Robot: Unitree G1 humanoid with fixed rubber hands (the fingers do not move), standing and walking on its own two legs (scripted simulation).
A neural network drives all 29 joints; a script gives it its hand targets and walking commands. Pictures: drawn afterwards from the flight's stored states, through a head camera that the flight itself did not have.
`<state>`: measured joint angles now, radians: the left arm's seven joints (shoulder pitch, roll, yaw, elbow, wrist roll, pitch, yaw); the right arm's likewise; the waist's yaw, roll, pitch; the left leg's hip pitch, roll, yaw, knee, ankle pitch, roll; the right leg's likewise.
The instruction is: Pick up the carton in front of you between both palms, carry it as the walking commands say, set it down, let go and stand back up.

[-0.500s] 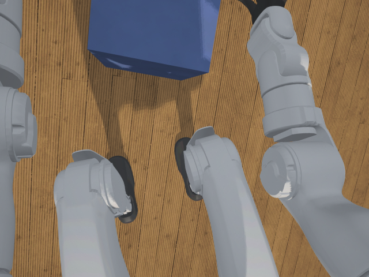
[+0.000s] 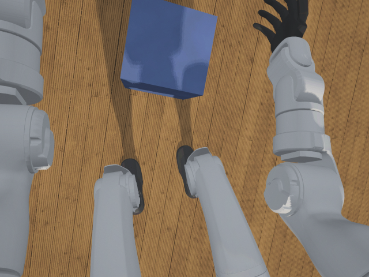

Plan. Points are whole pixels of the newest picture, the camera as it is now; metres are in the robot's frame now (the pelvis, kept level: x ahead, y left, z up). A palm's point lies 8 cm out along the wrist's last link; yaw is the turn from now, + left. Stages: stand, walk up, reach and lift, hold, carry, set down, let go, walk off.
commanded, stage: set down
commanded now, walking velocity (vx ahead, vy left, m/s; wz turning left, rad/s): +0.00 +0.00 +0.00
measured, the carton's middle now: (164, 57) +0.54 -0.06 -0.42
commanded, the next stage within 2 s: let go in 0.20 s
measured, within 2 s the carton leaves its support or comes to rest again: neither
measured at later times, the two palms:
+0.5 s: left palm out of the picture +0.53 +0.18 +0.02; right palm (330, 57) +0.44 -0.20 +0.02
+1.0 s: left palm out of the picture +0.38 +0.19 +0.11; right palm out of the picture +0.31 -0.24 +0.14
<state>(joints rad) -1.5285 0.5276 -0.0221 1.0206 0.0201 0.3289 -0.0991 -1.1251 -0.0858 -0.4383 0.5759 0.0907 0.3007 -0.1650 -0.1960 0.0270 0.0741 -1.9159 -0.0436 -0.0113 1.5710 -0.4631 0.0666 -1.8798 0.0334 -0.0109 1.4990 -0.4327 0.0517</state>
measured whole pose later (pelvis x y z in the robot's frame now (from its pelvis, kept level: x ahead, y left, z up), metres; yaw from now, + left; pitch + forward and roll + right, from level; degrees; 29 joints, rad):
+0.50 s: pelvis +0.02 +0.00 +0.12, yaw +4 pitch +41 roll -3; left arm -1.08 0.26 0.24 0.87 0.20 0.26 0.03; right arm -0.74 -0.05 -0.38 0.58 -0.09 0.20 0.03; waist -0.15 0.02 -0.04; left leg -1.43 -0.07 -0.02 1.01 -0.29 0.06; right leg -1.41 0.00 0.01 0.97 -0.27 0.04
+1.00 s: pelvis +0.11 -0.02 +0.21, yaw +4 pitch +17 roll +0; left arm -0.16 0.18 0.13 0.61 0.06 0.04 0.07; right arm 0.09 -0.17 -0.02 0.42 0.04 0.03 0.08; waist -0.12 -0.05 -0.04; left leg -0.61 -0.04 -0.02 0.63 -0.31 0.02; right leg -0.62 0.03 0.03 0.63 -0.30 -0.01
